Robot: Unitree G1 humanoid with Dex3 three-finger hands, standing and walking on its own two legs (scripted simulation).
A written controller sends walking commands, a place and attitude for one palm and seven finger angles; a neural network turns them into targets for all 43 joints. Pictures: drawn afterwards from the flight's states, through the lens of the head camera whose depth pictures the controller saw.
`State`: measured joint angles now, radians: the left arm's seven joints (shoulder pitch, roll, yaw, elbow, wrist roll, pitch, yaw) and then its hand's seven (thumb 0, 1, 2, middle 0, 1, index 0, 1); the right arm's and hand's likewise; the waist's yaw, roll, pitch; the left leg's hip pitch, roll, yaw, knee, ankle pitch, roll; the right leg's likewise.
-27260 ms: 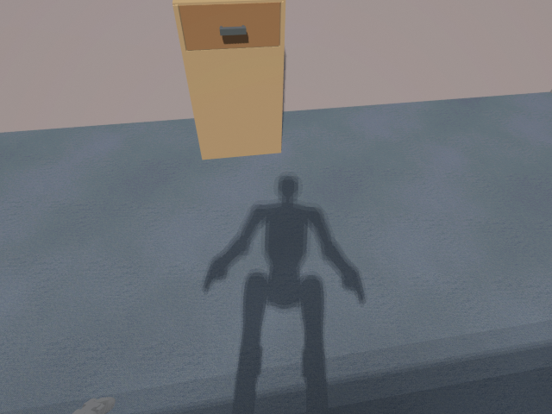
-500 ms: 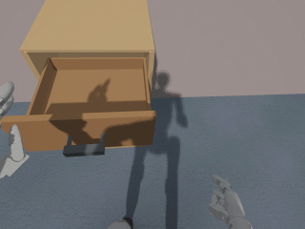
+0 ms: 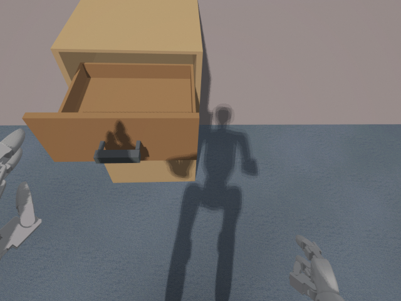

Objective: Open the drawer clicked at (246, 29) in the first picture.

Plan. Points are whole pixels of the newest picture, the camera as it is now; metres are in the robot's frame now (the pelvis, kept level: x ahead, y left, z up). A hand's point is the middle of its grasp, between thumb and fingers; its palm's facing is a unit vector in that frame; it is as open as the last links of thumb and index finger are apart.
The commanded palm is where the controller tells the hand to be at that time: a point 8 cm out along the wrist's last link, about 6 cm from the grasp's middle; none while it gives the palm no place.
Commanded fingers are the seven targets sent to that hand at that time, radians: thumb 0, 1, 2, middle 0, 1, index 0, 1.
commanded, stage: stop stepping back and stand still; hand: left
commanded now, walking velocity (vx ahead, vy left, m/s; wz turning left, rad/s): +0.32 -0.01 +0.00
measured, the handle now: (119, 150) +0.47 +0.23 -0.05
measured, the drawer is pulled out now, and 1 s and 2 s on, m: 0.29 0.29 0.29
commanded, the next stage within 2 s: let the arm hang, fingers relaxed in 0.36 s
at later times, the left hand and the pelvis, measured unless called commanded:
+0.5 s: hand (35, 250) +0.16 +0.22 +0.15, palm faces +0.33 -0.79 -0.51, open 7.4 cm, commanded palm none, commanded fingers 0.00 0.90 0.90 -0.20 -0.30 -0.20 -0.30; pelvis -0.03 -0.02 +0.00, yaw +4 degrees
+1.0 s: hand out of the picture -0.08 +0.18 -0.16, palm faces +0.12 -0.96 -0.24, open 7.2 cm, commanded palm none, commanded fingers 0.00 0.90 0.90 -0.20 -0.30 -0.20 -0.30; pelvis -0.05 -0.01 +0.01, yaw +4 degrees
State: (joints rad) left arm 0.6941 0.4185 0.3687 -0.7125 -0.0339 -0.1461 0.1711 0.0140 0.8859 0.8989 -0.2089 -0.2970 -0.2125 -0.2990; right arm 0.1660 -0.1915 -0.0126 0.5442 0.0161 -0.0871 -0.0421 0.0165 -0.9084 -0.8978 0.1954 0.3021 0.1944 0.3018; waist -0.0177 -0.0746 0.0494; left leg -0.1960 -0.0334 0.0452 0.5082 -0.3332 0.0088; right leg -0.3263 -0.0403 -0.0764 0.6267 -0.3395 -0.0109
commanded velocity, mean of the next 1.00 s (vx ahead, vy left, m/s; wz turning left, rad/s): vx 0.04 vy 0.01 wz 0.00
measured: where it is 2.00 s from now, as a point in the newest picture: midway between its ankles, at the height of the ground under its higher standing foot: outside the picture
